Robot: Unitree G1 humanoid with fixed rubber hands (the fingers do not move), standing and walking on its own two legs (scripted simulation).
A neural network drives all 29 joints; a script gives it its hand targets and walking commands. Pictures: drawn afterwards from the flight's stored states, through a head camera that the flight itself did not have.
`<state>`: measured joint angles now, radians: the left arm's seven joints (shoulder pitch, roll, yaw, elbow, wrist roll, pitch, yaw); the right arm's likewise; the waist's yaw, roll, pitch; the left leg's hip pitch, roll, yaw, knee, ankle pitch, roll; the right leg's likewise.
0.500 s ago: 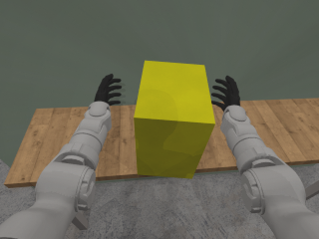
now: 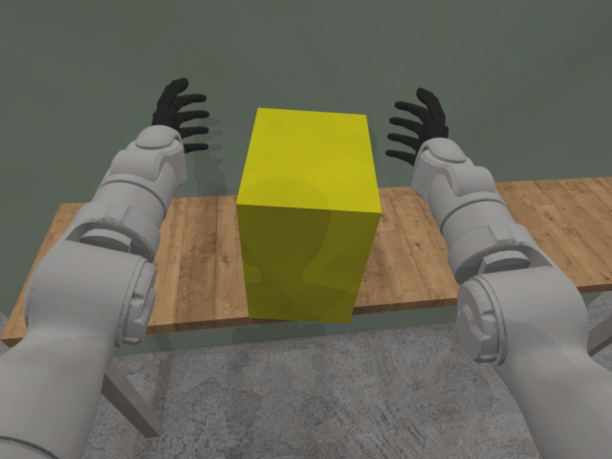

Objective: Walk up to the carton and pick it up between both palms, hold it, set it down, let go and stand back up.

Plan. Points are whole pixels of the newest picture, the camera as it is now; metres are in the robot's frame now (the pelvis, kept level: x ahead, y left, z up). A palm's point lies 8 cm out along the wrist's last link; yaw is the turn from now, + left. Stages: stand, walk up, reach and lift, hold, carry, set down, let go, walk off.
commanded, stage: set down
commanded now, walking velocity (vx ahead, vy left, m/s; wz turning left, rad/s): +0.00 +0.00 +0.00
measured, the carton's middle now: (305, 219) +0.46 -0.01 +0.06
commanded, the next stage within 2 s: none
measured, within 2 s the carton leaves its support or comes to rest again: neither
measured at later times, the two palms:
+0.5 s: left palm (162, 178) +0.43 +0.18 +0.17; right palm (443, 194) +0.41 -0.18 +0.17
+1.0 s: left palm (153, 232) +0.37 +0.19 +0.13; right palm (434, 245) +0.35 -0.17 +0.13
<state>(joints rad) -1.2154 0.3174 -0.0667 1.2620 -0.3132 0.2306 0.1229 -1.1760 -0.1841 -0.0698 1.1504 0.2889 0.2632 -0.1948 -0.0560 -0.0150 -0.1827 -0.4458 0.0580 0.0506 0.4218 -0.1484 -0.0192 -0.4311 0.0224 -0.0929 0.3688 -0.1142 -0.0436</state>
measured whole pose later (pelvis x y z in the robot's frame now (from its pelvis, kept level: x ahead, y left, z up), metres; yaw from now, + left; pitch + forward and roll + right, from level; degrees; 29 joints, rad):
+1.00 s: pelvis +0.01 +0.01 +0.01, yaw -1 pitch -4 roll +0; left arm -0.48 0.17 0.14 0.25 -0.06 0.57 0.04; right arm -0.46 -0.12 -0.01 0.38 0.28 0.31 -0.23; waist -0.03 -0.04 0.03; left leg -0.11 0.04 0.08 0.35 -0.17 -0.01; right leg -0.12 0.01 -0.06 0.33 -0.14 -0.03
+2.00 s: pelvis +0.04 +0.01 +0.01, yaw -1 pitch -2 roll +0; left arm 0.27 0.22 -0.06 0.16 -0.14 -0.02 0.02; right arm 0.31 -0.11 -0.01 0.17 0.14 -0.07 -0.08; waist 0.02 -0.02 0.02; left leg -0.07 0.04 0.08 0.31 -0.20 -0.01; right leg -0.08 0.01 -0.05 0.29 -0.17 -0.02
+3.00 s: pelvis +0.04 +0.01 +0.01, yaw -1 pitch -4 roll +0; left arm 0.19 0.21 0.00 0.52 -0.01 0.15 0.00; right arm 0.19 -0.16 -0.05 0.72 -0.02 -0.17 0.02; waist 0.01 -0.01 0.06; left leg -0.07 0.04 0.08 0.37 -0.23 -0.01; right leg -0.09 0.01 -0.06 0.36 -0.21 -0.02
